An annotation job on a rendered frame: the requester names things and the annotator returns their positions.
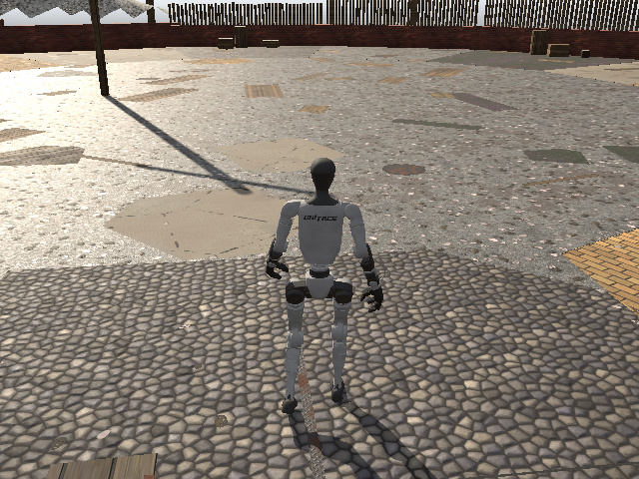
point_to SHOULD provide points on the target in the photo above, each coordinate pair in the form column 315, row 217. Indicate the robot left upper arm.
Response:
column 289, row 210

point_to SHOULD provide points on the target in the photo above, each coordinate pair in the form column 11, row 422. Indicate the robot left shin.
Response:
column 292, row 363

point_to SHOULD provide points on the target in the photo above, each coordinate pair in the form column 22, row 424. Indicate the humanoid robot head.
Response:
column 322, row 170

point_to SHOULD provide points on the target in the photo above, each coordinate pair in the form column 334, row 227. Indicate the robot right upper arm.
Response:
column 353, row 213

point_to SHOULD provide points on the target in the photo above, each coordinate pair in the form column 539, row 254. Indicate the right robot forearm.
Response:
column 369, row 270

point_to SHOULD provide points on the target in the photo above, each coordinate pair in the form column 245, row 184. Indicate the left robot forearm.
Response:
column 273, row 257

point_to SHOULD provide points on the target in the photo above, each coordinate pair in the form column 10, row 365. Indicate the right robot hand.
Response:
column 377, row 298

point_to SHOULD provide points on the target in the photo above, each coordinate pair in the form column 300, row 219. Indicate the left robot hand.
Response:
column 271, row 273

